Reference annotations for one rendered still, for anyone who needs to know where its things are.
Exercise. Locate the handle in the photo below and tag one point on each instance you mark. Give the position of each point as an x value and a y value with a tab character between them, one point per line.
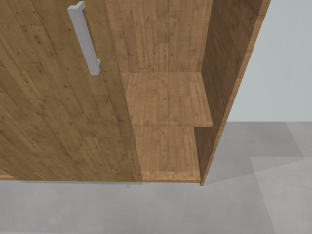
83	35

